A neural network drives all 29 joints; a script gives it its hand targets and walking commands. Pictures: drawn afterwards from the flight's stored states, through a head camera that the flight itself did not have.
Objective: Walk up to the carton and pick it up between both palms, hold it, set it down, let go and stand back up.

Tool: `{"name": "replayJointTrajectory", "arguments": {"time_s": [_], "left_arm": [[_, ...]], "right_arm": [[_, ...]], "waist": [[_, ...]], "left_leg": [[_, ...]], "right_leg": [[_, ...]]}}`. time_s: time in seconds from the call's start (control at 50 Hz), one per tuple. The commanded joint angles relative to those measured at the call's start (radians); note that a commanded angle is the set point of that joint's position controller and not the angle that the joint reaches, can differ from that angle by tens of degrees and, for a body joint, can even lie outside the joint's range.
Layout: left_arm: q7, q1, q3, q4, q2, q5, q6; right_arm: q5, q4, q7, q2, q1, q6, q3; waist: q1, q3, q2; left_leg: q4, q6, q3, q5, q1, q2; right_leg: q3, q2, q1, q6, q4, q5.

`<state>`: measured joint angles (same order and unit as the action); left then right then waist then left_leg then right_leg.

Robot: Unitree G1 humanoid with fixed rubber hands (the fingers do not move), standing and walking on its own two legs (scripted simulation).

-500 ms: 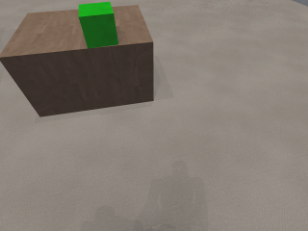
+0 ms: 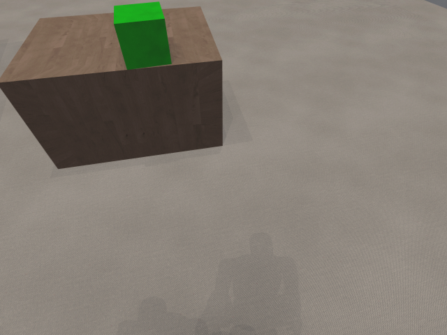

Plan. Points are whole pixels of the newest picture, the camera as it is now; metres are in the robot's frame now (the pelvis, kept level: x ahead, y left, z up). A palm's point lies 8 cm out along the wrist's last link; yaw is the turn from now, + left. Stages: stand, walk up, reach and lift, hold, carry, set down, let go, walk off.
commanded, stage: walk up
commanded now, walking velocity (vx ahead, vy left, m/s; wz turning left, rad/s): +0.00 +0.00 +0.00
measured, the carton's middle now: (143, 35) +1.39 +0.36 -0.08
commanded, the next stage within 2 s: none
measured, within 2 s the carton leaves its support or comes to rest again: neither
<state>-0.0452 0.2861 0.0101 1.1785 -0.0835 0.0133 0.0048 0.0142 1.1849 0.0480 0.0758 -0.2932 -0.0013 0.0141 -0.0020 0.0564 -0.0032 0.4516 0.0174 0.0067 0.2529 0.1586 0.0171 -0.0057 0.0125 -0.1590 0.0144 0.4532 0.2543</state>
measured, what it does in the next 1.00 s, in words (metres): walks ahead: left foot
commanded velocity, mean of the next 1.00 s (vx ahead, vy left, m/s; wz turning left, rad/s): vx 0.00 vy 0.00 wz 0.00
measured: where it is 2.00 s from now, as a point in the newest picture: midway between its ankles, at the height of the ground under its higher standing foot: (177, 219)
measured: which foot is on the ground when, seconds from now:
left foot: down 0.00-0.24, up 0.26-0.56, down 0.58-1.00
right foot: down 0.00-0.58, up 0.60-1.00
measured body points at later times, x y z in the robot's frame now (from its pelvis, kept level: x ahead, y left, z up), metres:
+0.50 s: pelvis +0.06 +0.06 -0.01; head +0.04 +0.07 +0.44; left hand -0.04 +0.29 -0.17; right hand +0.09 -0.20 -0.15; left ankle +0.13 +0.22 -0.70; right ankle -0.01 -0.11 -0.74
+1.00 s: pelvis +0.28 +0.15 -0.01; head +0.28 +0.15 +0.44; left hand +0.34 +0.42 -0.14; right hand +0.22 -0.06 -0.16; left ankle +0.17 +0.25 -0.74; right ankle +0.47 +0.04 -0.69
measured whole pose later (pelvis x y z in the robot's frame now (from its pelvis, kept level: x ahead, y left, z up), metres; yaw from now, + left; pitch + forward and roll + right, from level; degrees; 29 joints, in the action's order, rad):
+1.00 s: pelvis +0.28 +0.15 -0.01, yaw +11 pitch -3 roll +1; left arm 0.04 0.21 0.00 0.86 -0.25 0.05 0.02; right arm 0.03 1.02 0.00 0.11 -0.56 0.08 0.02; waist 0.05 0.05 0.02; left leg 0.49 -0.02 -0.03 0.42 0.02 -0.01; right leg -0.02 -0.10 -0.63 0.00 0.86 0.08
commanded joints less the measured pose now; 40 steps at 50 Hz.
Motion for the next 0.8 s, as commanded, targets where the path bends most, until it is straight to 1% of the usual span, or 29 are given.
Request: {"name": "replayJointTrajectory", "arguments": {"time_s": [0.0, 0.14, 0.16, 0.18, 0.2, 0.22, 0.24, 0.26, 0.28, 0.3, 0.32, 0.38, 0.42, 0.44, 0.46, 0.48, 0.5, 0.52, 0.54, 0.56, 0.58, 0.6, 0.62, 0.64, 0.66, 0.68, 0.7, 0.74, 0.78], "left_arm": [[-0.004, 0.090, 0.010, -0.011, -0.073, 0.000, 0.007], [-0.003, 0.093, 0.010, -0.011, -0.073, -0.001, 0.009], [0.003, 0.147, 0.052, -0.078, -0.219, 0.049, 0.036], [-0.005, 0.207, 0.080, -0.066, -0.280, 0.055, 0.035], [-0.020, 0.230, 0.087, -0.046, -0.295, 0.059, 0.030], [-0.028, 0.214, 0.072, -0.036, -0.261, 0.053, 0.029], [-0.027, 0.189, 0.067, -0.048, -0.251, 0.054, 0.036], [-0.021, 0.190, 0.060, -0.058, -0.231, 0.049, 0.048], [-0.015, 0.177, 0.055, -0.065, -0.216, 0.047, 0.059], [-0.012, 0.156, 0.054, -0.073, -0.214, 0.048, 0.065], [-0.013, 0.142, 0.054, -0.078, -0.217, 0.047, 0.067], [-0.008, 0.093, 0.057, -0.091, -0.241, 0.044, 0.072], [0.002, 0.045, 0.057, -0.109, -0.261, 0.051, 0.071], [0.010, 0.019, 0.058, -0.121, -0.274, 0.056, 0.068], [0.016, -0.009, 0.058, -0.133, -0.292, 0.063, 0.062], [0.022, -0.034, 0.057, -0.142, -0.310, 0.070, 0.055], [0.026, -0.022, 0.054, -0.146, -0.310, 0.076, 0.046], [0.033, 0.029, 0.042, -0.144, -0.284, 0.082, 0.036], [0.047, 0.083, 0.017, -0.146, -0.225, 0.078, 0.028], [0.065, 0.114, -0.010, -0.192, -0.137, 0.064, 0.023], [0.074, 0.190, 0.005, -0.218, -0.179, 0.033, 0.011], [0.076, 0.184, 0.009, -0.225, -0.229, 0.029, 0.002], [0.073, 0.149, 0.003, -0.240, -0.252, 0.037, 0.013], [0.068, 0.095, -0.002, -0.253, -0.256, 0.041, 0.027], [0.068, 0.064, -0.006, -0.254, -0.255, 0.037, 0.040], [0.069, 0.039, -0.002, -0.262, -0.251, 0.030, 0.048], [0.067, 0.036, 0.000, -0.276, -0.248, 0.026, 0.051], [0.068, 0.041, 0.007, -0.292, -0.249, 0.020, 0.041], [0.079, 0.025, 0.009, -0.306, -0.244, 0.023, 0.026]], "right_arm": [[0.000, -0.007, 0.004, 0.072, -0.093, 0.006, 0.008], [-0.001, -0.006, 0.004, 0.071, -0.096, 0.007, 0.007], [0.021, -0.043, -0.015, 0.207, -0.119, 0.019, 0.040], [0.031, -0.079, -0.023, 0.212, -0.037, 0.015, 0.044], [0.053, -0.109, -0.028, 0.198, -0.011, 0.005, 0.039], [0.062, -0.121, -0.037, 0.186, -0.003, 0.000, 0.040], [0.061, -0.135, -0.049, 0.149, -0.005, 0.003, 0.036], [0.062, -0.151, -0.056, 0.143, 0.002, 0.016, 0.037], [0.057, -0.162, -0.062, 0.149, 0.005, 0.027, 0.043], [0.052, -0.165, -0.070, 0.151, -0.008, 0.032, 0.046], [0.050, -0.168, -0.076, 0.152, -0.019, 0.031, 0.049], [0.048, -0.203, -0.082, 0.147, -0.033, 0.026, 0.049], [0.042, -0.213, -0.084, 0.149, -0.070, 0.029, 0.048], [0.037, -0.207, -0.083, 0.152, -0.117, 0.032, 0.049], [0.032, -0.195, -0.079, 0.157, -0.181, 0.035, 0.052], [0.028, -0.177, -0.074, 0.167, -0.253, 0.039, 0.057], [0.026, -0.154, -0.067, 0.187, -0.328, 0.042, 0.069], [0.027, -0.126, -0.056, 0.225, -0.423, 0.043, 0.091], [0.023, -0.118, -0.045, 0.265, -0.487, 0.040, 0.108], [0.026, -0.149, -0.033, 0.310, -0.492, 0.034, 0.102], [0.003, -0.212, -0.023, 0.357, -0.388, 0.026, 0.085], [-0.020, -0.248, -0.013, 0.426, -0.313, 0.020, 0.103], [-0.037, -0.282, -0.015, 0.422, -0.267, 0.029, 0.094], [-0.037, -0.300, -0.019, 0.406, -0.249, 0.039, 0.088], [-0.016, -0.311, -0.018, 0.396, -0.232, 0.046, 0.087], [0.002, -0.305, -0.017, 0.370, -0.222, 0.052, 0.079], [0.017, -0.292, -0.020, 0.339, -0.215, 0.058, 0.069], [0.024, -0.272, -0.026, 0.265, -0.212, 0.068, 0.051], [0.023, -0.251, -0.028, 0.235, -0.250, 0.078, 0.045]], "waist": [[0.000, 0.056, -0.001], [0.000, 0.055, -0.002], [-0.026, -0.071, 0.038], [-0.074, 0.027, 0.124], [-0.083, 0.086, 0.178], [-0.071, 0.134, 0.109], [-0.065, 0.182, 0.107], [-0.062, 0.199, 0.087], [-0.053, 0.189, 0.096], [-0.044, 0.176, 0.115], [-0.038, 0.171, 0.121], [-0.003, 0.171, 0.170], [0.030, 0.183, 0.191], [0.052, 0.182, 0.187], [0.078, 0.176, 0.167], [0.106, 0.165, 0.119], [0.123, 0.145, 0.040], [0.146, 0.098, -0.098], [0.170, 0.066, -0.284], [0.140, 0.081, -0.449], [0.065, 0.130, -0.355], [0.051, 0.174, -0.337], [0.043, 0.186, -0.290], [0.049, 0.196, -0.234], [0.056, 0.189, -0.210], [0.054, 0.198, -0.186], [0.038, 0.201, -0.173], [0.012, 0.199, -0.120], [0.002, 0.193, -0.059]], "left_leg": [[-0.086, -0.035, 0.053, -0.113, 0.040, 0.057], [-0.085, -0.034, 0.052, -0.117, 0.039, 0.059], [0.099, -0.065, 0.059, 0.453, 0.213, -0.004], [0.270, -0.040, -0.028, 0.449, 0.492, -0.053], [0.502, -0.007, -0.037, 0.398, 0.598, 0.000], [0.540, 0.004, 0.025, 0.360, 0.610, 0.047], [0.527, 0.005, 0.041, 0.313, 0.620, 0.067], [0.523, 0.006, 0.062, 0.273, 0.627, 0.084], [0.523, 0.011, 0.073, 0.241, 0.615, 0.095], [0.530, 0.017, 0.065, 0.214, 0.596, 0.095], [0.535, 0.022, 0.052, 0.184, 0.578, 0.090], [0.443, 0.024, 0.031, 0.109, 0.484, 0.110], [0.362, 0.011, 0.000, 0.060, 0.337, 0.110], [0.324, 0.002, -0.033, 0.035, 0.217, 0.096], [0.295, -0.006, -0.077, -0.011, 0.091, 0.077], [0.260, -0.013, -0.127, -0.068, -0.029, 0.058], [0.251, -0.012, -0.156, -0.063, -0.118, 0.031], [0.255, -0.011, -0.159, -0.001, -0.205, -0.006], [0.200, -0.012, -0.087, 0.119, -0.218, -0.003], [-0.019, -0.027, 0.342, 0.563, -0.086, 0.162], [-0.340, -0.096, 0.777, 0.929, 0.008, 0.332], [-0.453, -0.175, 0.951, 1.066, 0.078, 0.413], [-0.469, -0.202, 0.982, 1.008, 0.076, 0.412], [-0.422, -0.211, 0.895, 0.905, 0.075, 0.404], [-0.348, -0.215, 0.778, 0.780, 0.077, 0.389], [-0.284, -0.224, 0.669, 0.662, 0.118, 0.371], [-0.247, -0.232, 0.598, 0.566, 0.162, 0.356], [-0.240, -0.217, 0.452, 0.463, 0.203, 0.298], [-0.252, -0.205, 0.352, 0.408, 0.192, 0.242]], "right_leg": [[0.082, -0.083, -0.047, 0.025, -0.110, -0.102], [0.083, -0.083, -0.046, 0.026, -0.110, -0.107], [0.165, -0.134, 0.154, 0.084, -0.120, 0.484], [0.353, -0.271, 0.234, 0.143, -0.233, 0.686], [0.494, -0.437, 0.193, 0.190, -0.318, 0.747], [0.511, -0.479, 0.117, 0.200, -0.329, 0.727], [0.494, -0.481, 0.083, 0.210, -0.340, 0.668], [0.468, -0.464, 0.066, 0.208, -0.352, 0.623], [0.413, -0.436, 0.064, 0.196, -0.352, 0.584], [0.351, -0.407, 0.062, 0.182, -0.346, 0.556], [0.307, -0.390, 0.055, 0.178, -0.339, 0.536], [0.186, -0.360, -0.018, 0.165, -0.321, 0.487], [0.078, -0.312, -0.135, 0.147, -0.283, 0.461], [0.023, -0.285, -0.215, 0.141, -0.241, 0.470], [-0.017, -0.265, -0.290, 0.142, -0.186, 0.503], [-0.050, -0.248, -0.349, 0.143, -0.119, 0.543], [-0.062, -0.224, -0.377, 0.140, -0.017, 0.559], [-0.093, -0.175, -0.401, 0.123, 0.185, 0.553], [-0.149, -0.096, -0.436, 0.101, 0.480, 0.507], [-0.099, -0.018, -0.518, 0.058, 0.799, 0.441], [-0.002, -0.023, -0.545, 0.049, 0.842, 0.410], [-0.009, -0.059, -0.546, 0.045, 0.910, 0.409], [0.024, -0.082, -0.578, 0.041, 0.944, 0.324], [0.040, -0.113, -0.602, 0.035, 0.954, 0.269], [0.045, -0.136, -0.594, 0.033, 0.925, 0.254], [0.053, -0.149, -0.571, 0.034, 0.875, 0.259], [0.060, -0.156, -0.534, 0.030, 0.830, 0.266], [0.059, -0.149, -0.480, 0.015, 0.742, 0.191], [0.022, -0.116, -0.489, -0.004, 0.683, 0.078]]}}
